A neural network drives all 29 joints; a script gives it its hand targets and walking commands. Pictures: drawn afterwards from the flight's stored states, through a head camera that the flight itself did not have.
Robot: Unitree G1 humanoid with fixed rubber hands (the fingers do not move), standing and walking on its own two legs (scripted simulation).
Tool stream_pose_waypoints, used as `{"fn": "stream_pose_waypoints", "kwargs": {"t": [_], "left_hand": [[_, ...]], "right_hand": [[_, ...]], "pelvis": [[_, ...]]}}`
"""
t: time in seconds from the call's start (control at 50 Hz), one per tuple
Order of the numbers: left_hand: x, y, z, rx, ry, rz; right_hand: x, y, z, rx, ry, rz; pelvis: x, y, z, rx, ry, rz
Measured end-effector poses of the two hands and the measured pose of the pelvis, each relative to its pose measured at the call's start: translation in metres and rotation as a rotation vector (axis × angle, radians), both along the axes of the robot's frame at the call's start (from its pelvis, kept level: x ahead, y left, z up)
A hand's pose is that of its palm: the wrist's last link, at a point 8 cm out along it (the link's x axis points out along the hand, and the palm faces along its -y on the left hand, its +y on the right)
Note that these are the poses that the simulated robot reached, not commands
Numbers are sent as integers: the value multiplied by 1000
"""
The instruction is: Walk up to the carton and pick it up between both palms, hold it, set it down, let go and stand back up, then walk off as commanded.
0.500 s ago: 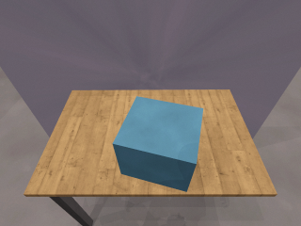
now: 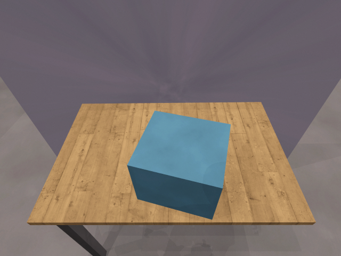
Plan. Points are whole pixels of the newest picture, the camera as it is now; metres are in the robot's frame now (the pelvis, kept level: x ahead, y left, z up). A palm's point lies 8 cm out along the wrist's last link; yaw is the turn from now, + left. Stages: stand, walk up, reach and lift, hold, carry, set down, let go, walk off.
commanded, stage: stand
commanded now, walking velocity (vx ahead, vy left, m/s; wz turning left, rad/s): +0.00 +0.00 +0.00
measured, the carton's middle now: (182, 163) +0.40 -0.02 -0.06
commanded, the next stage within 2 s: walk off in 0.52 s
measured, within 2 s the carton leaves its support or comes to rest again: neither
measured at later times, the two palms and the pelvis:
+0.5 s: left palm out of the picture +0.07 +0.30 -0.11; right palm out of the picture +0.07 -0.30 -0.12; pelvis +0.00 +0.00 +0.00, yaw +0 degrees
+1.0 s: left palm out of the picture +0.06 +0.32 -0.12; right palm out of the picture +0.07 -0.31 -0.13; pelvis -0.04 +0.00 -0.02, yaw +0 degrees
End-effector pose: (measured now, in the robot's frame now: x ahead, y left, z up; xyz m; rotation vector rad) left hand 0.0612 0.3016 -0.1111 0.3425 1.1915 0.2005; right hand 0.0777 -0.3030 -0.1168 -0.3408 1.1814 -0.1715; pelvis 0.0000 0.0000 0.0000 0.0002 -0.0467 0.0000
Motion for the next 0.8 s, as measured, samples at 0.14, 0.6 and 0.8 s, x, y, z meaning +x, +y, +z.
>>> {"fn": "stream_pose_waypoints", "kwargs": {"t": [0.14,0.6,0.8], "left_hand": [[3,-5,-1,-11,-3,2],[7,-1,-1,-5,17,10],[11,3,-4,0,11,44]], "right_hand": [[1,-3,1,-11,4,-3],[-4,3,-2,3,29,-19],[3,-3,-2,-1,17,-54]], "pelvis": [[1,0,1,1,0,1],[6,1,1,-1,4,-1],[3,1,-2,4,25,5]]}}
